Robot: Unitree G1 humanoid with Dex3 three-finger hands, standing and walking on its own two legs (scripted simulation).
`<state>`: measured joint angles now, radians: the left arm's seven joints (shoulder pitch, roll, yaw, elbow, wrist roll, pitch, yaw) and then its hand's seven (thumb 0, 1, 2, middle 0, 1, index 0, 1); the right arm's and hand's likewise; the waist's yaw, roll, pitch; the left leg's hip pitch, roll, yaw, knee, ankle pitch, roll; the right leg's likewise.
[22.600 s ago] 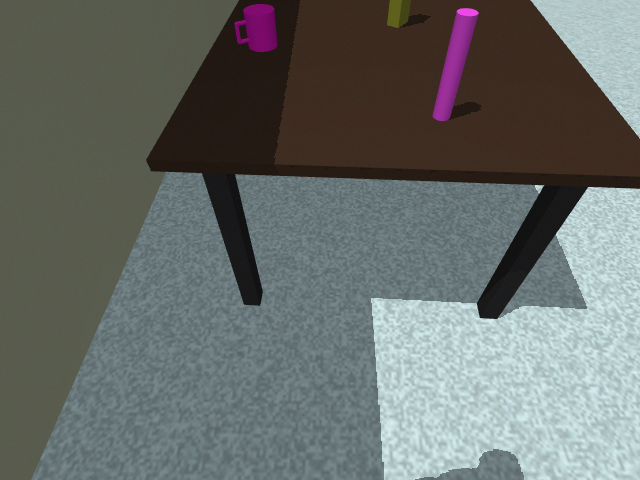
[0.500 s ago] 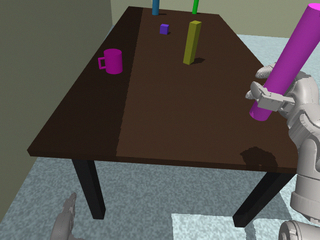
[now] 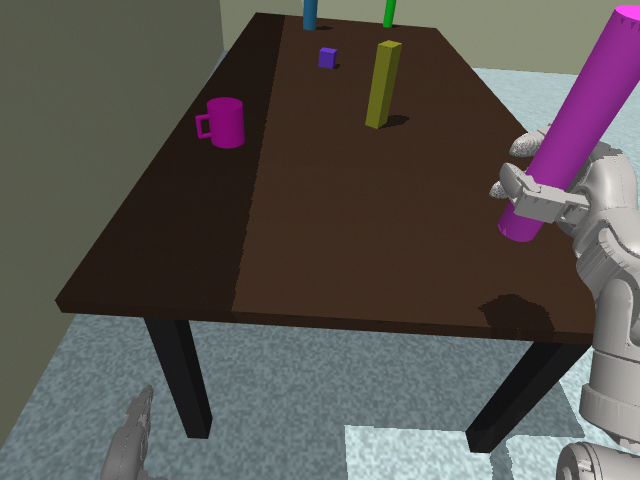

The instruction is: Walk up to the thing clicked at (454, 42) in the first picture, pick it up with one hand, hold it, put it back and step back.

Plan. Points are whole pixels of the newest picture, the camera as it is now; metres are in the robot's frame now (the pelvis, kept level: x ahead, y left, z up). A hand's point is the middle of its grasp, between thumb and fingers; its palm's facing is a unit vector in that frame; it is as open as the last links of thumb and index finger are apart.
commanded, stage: hold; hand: right
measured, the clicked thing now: (566, 146) +0.34 -0.18 +0.32
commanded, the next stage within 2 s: crouch in 1.06 s
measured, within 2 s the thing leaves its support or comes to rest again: neither
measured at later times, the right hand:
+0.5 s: hand (520, 186) +0.34 -0.16 +0.27, palm faces +0.11 +0.99 -0.01, open 5.0 cm
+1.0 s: hand (519, 180) +0.35 -0.16 +0.27, palm faces +0.11 +0.99 -0.01, open 5.0 cm
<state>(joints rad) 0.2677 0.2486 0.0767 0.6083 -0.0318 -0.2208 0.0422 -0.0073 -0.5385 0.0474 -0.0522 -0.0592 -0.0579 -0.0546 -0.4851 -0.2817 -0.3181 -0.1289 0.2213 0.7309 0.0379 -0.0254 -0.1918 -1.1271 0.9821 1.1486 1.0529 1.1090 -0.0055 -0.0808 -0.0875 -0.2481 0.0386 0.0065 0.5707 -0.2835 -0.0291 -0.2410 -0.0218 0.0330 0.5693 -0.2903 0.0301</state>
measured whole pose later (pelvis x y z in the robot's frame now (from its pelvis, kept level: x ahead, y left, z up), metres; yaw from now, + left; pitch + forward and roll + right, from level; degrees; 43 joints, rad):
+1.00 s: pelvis +0.00 +0.00 +0.00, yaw +0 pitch -2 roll +0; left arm 0.27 0.25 0.09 0.61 -0.03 -0.22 0.05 -0.01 -0.54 0.05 -0.05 -0.06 -0.06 -0.05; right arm -0.50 -0.28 -0.32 -0.08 0.22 0.71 0.03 -0.03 -0.19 -1.13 0.98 1.15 1.05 1.11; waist 0.00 -0.08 -0.08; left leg -0.25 0.04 0.00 0.57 -0.28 -0.03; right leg -0.24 -0.02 0.03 0.56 -0.29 0.03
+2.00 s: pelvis -0.01 +0.00 -0.01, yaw +3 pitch +7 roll +0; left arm 0.28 0.22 0.03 0.52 0.01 -0.25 0.04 -0.01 -0.53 0.05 -0.06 -0.06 -0.07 -0.05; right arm -0.89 -0.41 -0.36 0.90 0.09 0.07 0.02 -0.02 -0.19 -1.12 0.98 1.15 1.05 1.10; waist 0.10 -0.02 -0.05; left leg -0.47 0.01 -0.03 0.62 -0.27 -0.03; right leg -0.46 -0.04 0.00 0.64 -0.30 0.03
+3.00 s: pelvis +0.01 -0.01 -0.03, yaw +3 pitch +16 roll +1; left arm 0.28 0.24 0.01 0.34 0.03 -0.12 0.00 -0.01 -0.54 0.05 -0.06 -0.05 -0.06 -0.05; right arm -1.08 -0.57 -0.44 1.22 0.02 -0.16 0.05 -0.02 -0.19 -1.12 0.98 1.15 1.05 1.11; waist 0.19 -0.02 -0.10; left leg -0.71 0.00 -0.03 0.76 -0.33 -0.04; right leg -0.71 -0.06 0.00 0.81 -0.38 0.02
